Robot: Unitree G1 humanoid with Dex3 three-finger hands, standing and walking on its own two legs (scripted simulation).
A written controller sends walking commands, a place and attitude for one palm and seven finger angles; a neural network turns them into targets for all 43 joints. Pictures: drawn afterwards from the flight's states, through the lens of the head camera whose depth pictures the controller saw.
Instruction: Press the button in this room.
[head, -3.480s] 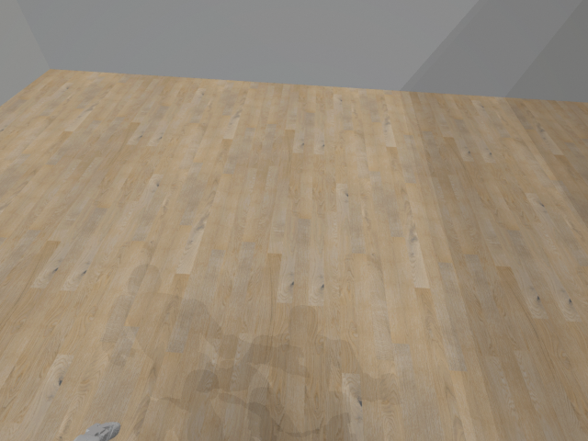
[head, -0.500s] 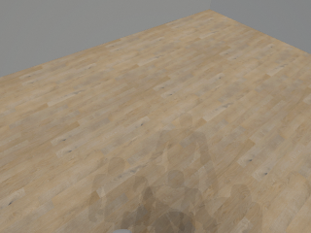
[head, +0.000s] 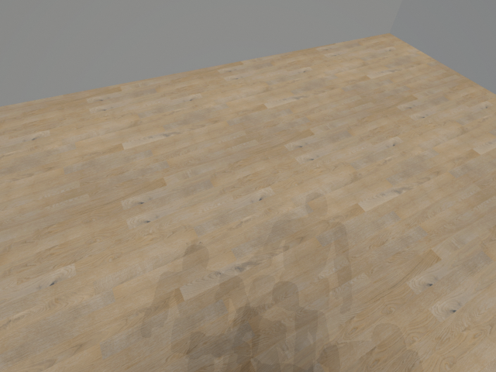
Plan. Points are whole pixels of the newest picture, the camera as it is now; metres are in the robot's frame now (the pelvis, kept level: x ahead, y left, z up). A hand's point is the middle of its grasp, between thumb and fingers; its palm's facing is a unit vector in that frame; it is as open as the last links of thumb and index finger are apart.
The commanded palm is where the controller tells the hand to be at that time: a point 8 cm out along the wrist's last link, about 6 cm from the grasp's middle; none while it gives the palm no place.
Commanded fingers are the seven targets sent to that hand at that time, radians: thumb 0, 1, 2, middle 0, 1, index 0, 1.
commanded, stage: turn or walk to find it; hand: left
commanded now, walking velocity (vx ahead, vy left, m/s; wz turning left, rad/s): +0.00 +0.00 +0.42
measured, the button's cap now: out of the picture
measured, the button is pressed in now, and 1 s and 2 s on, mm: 0 0 0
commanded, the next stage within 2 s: none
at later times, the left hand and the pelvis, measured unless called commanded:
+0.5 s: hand out of the picture -0.01 +0.14 -0.15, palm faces +0.27 -0.93 -0.26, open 7.3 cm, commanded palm none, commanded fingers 0.00 0.90 0.90 -0.20 -0.30 -0.20 -0.30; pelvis -0.03 -0.06 +0.00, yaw +14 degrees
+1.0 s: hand out of the picture -0.10 +0.21 -0.17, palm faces +0.47 -0.85 -0.25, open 7.4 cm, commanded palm none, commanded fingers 0.00 0.90 0.90 -0.20 -0.30 -0.20 -0.30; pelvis -0.07 -0.01 +0.00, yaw +25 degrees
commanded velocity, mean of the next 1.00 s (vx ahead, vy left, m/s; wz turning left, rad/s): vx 0.00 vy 0.00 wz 0.42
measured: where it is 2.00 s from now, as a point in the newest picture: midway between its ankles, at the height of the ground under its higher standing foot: outside the picture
